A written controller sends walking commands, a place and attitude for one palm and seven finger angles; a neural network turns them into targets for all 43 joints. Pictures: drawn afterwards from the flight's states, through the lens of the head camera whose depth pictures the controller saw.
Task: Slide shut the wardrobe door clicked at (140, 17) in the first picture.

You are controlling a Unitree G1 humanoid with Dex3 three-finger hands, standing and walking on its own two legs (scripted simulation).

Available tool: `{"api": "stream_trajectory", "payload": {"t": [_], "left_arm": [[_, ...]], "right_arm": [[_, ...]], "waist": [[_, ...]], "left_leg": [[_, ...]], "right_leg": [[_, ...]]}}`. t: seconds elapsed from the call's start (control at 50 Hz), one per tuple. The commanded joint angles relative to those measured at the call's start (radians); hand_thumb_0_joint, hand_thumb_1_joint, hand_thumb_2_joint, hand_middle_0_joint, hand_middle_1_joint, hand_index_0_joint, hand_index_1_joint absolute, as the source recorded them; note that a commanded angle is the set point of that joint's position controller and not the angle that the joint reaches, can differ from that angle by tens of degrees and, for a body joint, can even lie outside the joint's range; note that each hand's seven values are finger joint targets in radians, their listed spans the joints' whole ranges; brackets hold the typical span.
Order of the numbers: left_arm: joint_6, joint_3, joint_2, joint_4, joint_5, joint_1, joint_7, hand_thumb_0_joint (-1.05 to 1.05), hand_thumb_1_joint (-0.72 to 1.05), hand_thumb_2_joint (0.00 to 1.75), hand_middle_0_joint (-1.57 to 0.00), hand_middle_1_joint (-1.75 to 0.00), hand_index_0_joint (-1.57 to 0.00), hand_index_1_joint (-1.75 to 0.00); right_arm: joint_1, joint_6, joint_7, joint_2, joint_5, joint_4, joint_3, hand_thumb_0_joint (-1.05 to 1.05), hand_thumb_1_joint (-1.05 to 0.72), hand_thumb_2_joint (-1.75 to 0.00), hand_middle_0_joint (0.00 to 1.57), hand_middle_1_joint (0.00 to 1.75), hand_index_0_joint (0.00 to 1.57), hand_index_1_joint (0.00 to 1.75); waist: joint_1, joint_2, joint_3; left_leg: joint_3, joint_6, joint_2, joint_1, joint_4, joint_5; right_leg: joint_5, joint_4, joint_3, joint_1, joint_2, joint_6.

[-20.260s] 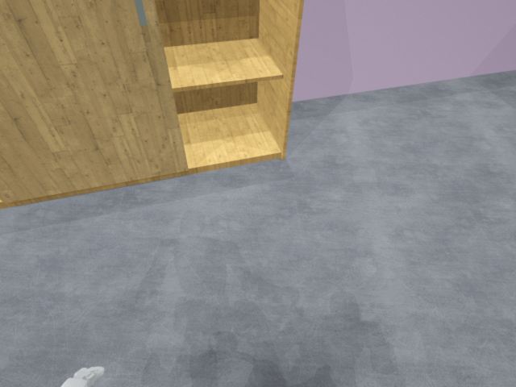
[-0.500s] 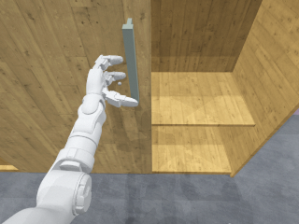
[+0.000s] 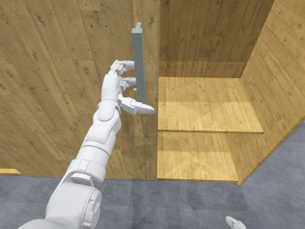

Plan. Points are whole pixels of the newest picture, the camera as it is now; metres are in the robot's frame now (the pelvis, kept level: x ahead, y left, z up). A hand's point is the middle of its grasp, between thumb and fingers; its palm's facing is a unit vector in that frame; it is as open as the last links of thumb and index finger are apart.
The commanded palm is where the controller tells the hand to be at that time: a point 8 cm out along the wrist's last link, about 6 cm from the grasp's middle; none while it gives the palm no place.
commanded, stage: slide the fingers in behind the handle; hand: left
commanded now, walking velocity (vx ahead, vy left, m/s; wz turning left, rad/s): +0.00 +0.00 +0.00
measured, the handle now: (140, 70) +0.49 +0.04 +0.17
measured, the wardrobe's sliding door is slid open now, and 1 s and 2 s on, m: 0.53 0.53 0.53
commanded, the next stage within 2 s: grip the handle and tug to test in 0.80 s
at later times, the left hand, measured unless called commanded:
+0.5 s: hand (136, 89) +0.42 +0.05 +0.16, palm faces +0.00 -1.00 -0.01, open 14.3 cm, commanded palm +0.41 +0.09 +0.15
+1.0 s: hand (140, 88) +0.43 +0.04 +0.16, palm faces -0.03 -1.00 -0.01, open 14.1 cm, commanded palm +0.40 +0.08 +0.15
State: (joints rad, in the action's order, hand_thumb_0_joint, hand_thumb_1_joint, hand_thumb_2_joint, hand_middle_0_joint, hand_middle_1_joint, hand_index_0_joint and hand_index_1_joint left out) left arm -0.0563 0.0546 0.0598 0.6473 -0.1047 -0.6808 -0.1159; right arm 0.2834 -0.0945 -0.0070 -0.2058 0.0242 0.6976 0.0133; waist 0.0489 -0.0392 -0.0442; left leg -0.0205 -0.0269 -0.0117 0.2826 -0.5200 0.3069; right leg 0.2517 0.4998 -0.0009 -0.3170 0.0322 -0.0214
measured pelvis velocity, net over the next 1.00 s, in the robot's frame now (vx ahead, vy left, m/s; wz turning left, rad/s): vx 0.00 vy -0.01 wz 0.00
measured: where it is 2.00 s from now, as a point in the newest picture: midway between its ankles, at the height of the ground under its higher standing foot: outside the picture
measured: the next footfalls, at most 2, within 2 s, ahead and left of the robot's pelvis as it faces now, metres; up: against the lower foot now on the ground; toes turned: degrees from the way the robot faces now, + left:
none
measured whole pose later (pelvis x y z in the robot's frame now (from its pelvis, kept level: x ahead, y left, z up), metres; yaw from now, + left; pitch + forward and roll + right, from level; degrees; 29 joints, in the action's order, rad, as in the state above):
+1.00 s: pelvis +0.00 -0.01 +0.00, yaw +0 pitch +4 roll +0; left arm -0.06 0.04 0.06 0.63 -0.10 -0.67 -0.13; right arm 0.33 -0.08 0.00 -0.21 0.03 0.71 0.00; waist 0.05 -0.05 -0.05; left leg -0.02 -0.01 0.00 0.27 -0.50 0.30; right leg 0.24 0.48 0.00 -0.31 0.04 -0.04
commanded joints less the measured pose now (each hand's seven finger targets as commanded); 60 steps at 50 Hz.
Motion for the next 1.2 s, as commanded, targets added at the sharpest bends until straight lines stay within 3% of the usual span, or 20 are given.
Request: {"api": "stream_trajectory", "payload": {"t": [0.0,0.06,0.1,0.18,0.22,0.3,0.36,0.44,0.48,0.54,0.6,0.62,0.66,0.72,0.82,0.88,0.94,1.06,1.1,1.18], "left_arm": [[-0.082,0.006,0.082,-0.269,0.001,-0.481,0.000,0.00,-0.50,0.30,-0.30,-1.20,-0.30,-1.20],[-0.060,0.025,0.095,-0.257,-0.004,-0.408,0.011,0.00,-0.50,0.30,-0.30,-1.20,-0.30,-1.20],[-0.042,0.013,0.081,-0.251,-0.008,-0.422,0.014,0.00,-0.50,0.30,-0.30,-1.20,-0.30,-1.20],[-0.037,-0.042,0.029,-0.310,-0.008,-0.428,0.015,0.00,-0.50,0.30,-0.30,-1.20,-0.30,-1.20],[-0.031,-0.037,0.031,-0.272,-0.009,-0.416,0.011,0.00,-0.50,0.30,-0.30,-1.20,-0.30,-1.20],[-0.033,-0.049,0.026,-0.272,-0.005,-0.479,0.002,0.00,-0.50,0.30,-0.30,-1.20,-0.30,-1.20],[-0.041,-0.090,-0.013,-0.283,0.003,-0.491,0.002,0.00,-0.50,0.30,-0.30,-1.20,-0.30,-1.20],[-0.042,-0.096,-0.009,-0.249,0.007,-0.540,0.000,0.00,-0.50,0.30,-0.30,-1.20,-0.30,-1.20],[-0.038,-0.083,-0.003,-0.201,0.001,-0.539,0.002,0.00,-0.50,0.30,-0.30,-1.20,-0.30,-1.20],[-0.040,-0.092,-0.020,-0.160,-0.003,-0.596,0.002,0.00,-0.50,0.30,-0.30,-1.20,-0.30,-1.20],[-0.057,-0.046,0.015,-0.145,-0.014,-0.590,-0.001,0.00,-0.50,0.30,-0.30,-1.20,-0.30,-1.20],[-0.064,-0.007,0.054,-0.126,-0.017,-0.564,-0.003,0.00,-0.50,0.30,-0.30,-1.20,-0.30,-1.20],[-0.083,0.026,0.082,-0.135,-0.020,-0.584,-0.011,0.00,-0.50,0.30,-0.30,-1.20,-0.30,-1.20],[-0.108,0.096,0.160,-0.134,0.006,-0.528,-0.033,0.00,-0.50,0.30,-0.30,-1.20,-0.30,-1.20],[-0.121,0.024,0.090,-0.194,0.041,-0.456,-0.033,0.00,-0.50,0.30,-0.30,-1.20,-0.30,-1.20],[-0.100,-0.011,0.057,-0.260,0.021,-0.427,-0.009,0.00,-0.50,0.30,-0.30,-1.20,-0.30,-1.20],[-0.065,-0.032,0.042,-0.267,0.000,-0.455,0.005,0.00,-0.36,0.36,-0.32,-1.22,-0.32,-1.22],[-0.045,0.006,0.071,-0.314,-0.006,-0.409,-0.007,0.00,-0.08,0.48,-0.35,-1.26,-0.35,-1.26],[-0.048,-0.029,0.031,-0.322,-0.005,-0.388,-0.004,0.00,0.01,0.52,-0.35,-1.27,-0.35,-1.27],[-0.050,-0.039,0.033,-0.349,0.002,-0.387,-0.006,0.00,0.20,0.60,-0.38,-1.30,-0.38,-1.30]], "right_arm": [[-0.013,-0.040,-0.009,-0.113,0.000,-0.113,-0.038,0.00,-0.90,-0.90,0.20,0.30,0.20,0.30],[-0.013,-0.032,-0.008,-0.118,0.002,-0.119,-0.041,0.00,-0.90,-0.90,0.20,0.30,0.20,0.30],[-0.015,-0.029,-0.008,-0.118,0.004,-0.119,-0.038,0.00,-0.90,-0.90,0.20,0.30,0.20,0.30],[-0.026,-0.029,-0.005,-0.111,0.007,-0.127,-0.039,0.00,-0.90,-0.90,0.20,0.30,0.20,0.30],[-0.027,-0.027,-0.006,-0.116,0.005,-0.121,-0.038,0.00,-0.90,-0.90,0.20,0.30,0.20,0.30],[-0.023,-0.030,-0.011,-0.114,0.004,-0.112,-0.038,0.00,-0.90,-0.90,0.20,0.30,0.20,0.30],[-0.027,-0.034,-0.009,-0.108,0.004,-0.112,-0.038,0.00,-0.90,-0.90,0.20,0.30,0.20,0.30],[-0.019,-0.033,-0.011,-0.112,0.003,-0.101,-0.036,0.00,-0.90,-0.90,0.20,0.30,0.20,0.30],[-0.013,-0.035,-0.013,-0.115,0.004,-0.092,-0.037,0.00,-0.90,-0.90,0.20,0.30,0.20,0.30],[-0.009,-0.036,-0.016,-0.115,0.004,-0.084,-0.033,0.00,-0.90,-0.90,0.20,0.30,0.20,0.30],[0.001,-0.043,-0.014,-0.117,-0.002,-0.081,-0.035,0.00,-0.90,-0.90,0.20,0.30,0.20,0.30],[0.003,-0.040,-0.015,-0.122,-0.005,-0.081,-0.035,0.00,-0.90,-0.90,0.20,0.30,0.20,0.30],[0.006,-0.041,-0.014,-0.117,-0.007,-0.084,-0.031,0.00,-0.90,-0.90,0.20,0.30,0.20,0.30],[0.008,-0.033,-0.008,-0.117,-0.013,-0.093,-0.031,0.00,-0.90,-0.90,0.20,0.30,0.20,0.30],[0.008,-0.030,0.007,-0.110,-0.009,-0.116,-0.040,0.00,-0.90,-0.90,0.20,0.30,0.20,0.30],[0.000,-0.031,0.008,-0.112,0.000,-0.128,-0.048,0.00,-0.90,-0.90,0.20,0.30,0.20,0.30],[-0.008,-0.028,-0.001,-0.116,0.008,-0.121,-0.046,0.00,-0.90,-0.90,0.20,0.30,0.20,0.30],[-0.016,-0.029,-0.005,-0.113,0.001,-0.122,-0.044,0.00,-0.90,-0.90,0.20,0.30,0.20,0.30],[-0.023,-0.030,-0.002,-0.107,0.002,-0.126,-0.043,0.00,-0.90,-0.90,0.20,0.30,0.20,0.30],[-0.029,-0.026,0.001,-0.108,0.002,-0.132,-0.042,0.00,-0.90,-0.90,0.20,0.30,0.20,0.30]], "waist": [[0.004,0.075,-0.344],[-0.013,0.087,-0.362],[-0.002,0.117,-0.322],[0.003,0.073,-0.310],[0.004,0.105,-0.278],[0.019,0.115,-0.275],[0.019,0.061,-0.298],[0.033,0.072,-0.290],[0.037,0.116,-0.281],[0.046,0.098,-0.262],[0.031,0.108,-0.318],[0.011,0.118,-0.332],[0.011,0.122,-0.345],[-0.018,0.121,-0.352],[-0.016,0.088,-0.355],[-0.007,0.097,-0.366],[0.011,0.108,-0.300],[-0.014,0.098,-0.339],[-0.012,0.103,-0.335],[-0.014,0.082,-0.333]], "left_leg": [[0.001,0.007,0.014,-0.149,0.032,-0.366],[-0.005,0.008,0.012,-0.136,0.035,-0.379],[-0.007,0.006,0.010,-0.114,0.041,-0.352],[-0.004,0.007,0.011,-0.142,0.040,-0.367],[0.001,0.003,0.010,-0.124,0.043,-0.334],[0.002,-0.001,0.006,-0.122,0.047,-0.291],[0.004,0.000,0.006,-0.150,0.041,-0.302],[0.011,-0.001,0.004,-0.142,0.040,-0.293],[0.014,-0.003,0.003,-0.130,0.037,-0.277],[0.016,-0.004,0.000,-0.117,0.041,-0.245],[0.015,-0.003,-0.005,-0.120,0.035,-0.272],[0.016,0.000,-0.006,-0.105,0.038,-0.282],[0.008,-0.002,-0.008,-0.093,0.038,-0.288],[-0.002,-0.003,-0.009,-0.058,0.040,-0.316],[-0.017,0.002,0.001,-0.087,0.035,-0.372],[-0.025,0.000,0.006,-0.115,0.036,-0.376],[-0.018,-0.003,0.008,-0.110,0.046,-0.325],[-0.017,-0.002,0.004,-0.129,0.052,-0.355],[-0.019,-0.001,0.006,-0.140,0.051,-0.377],[-0.018,0.003,0.007,-0.150,0.049,-0.396]], "right_leg": [[-0.361,-0.027,0.021,0.132,-0.003,-0.003],[-0.392,-0.026,0.020,0.166,-0.004,-0.003],[-0.385,-0.038,0.024,0.161,-0.005,0.000],[-0.379,-0.041,0.028,0.144,-0.005,-0.003],[-0.347,-0.050,0.028,0.135,-0.004,-0.002],[-0.314,-0.058,0.022,0.119,-0.005,0.002],[-0.306,-0.053,0.021,0.105,-0.007,-0.001],[-0.297,-0.053,0.022,0.092,-0.006,0.000],[-0.289,-0.057,0.023,0.086,-0.006,0.003],[-0.254,-0.061,0.021,0.064,-0.006,0.003],[-0.287,-0.047,0.019,0.095,-0.006,0.001],[-0.293,-0.043,0.021,0.120,-0.007,-0.001],[-0.323,-0.039,0.012,0.143,-0.008,0.003],[-0.370,-0.026,0.006,0.189,-0.014,0.003],[-0.424,-0.015,0.014,0.184,-0.010,-0.002],[-0.438,-0.029,0.013,0.187,-0.005,0.002],[-0.383,-0.053,0.017,0.155,-0.003,0.005],[-0.402,-0.049,0.015,0.188,-0.006,0.002],[-0.424,-0.046,0.019,0.187,-0.006,0.002],[-0.436,-0.042,0.019,0.189,-0.007,-0.001]]}}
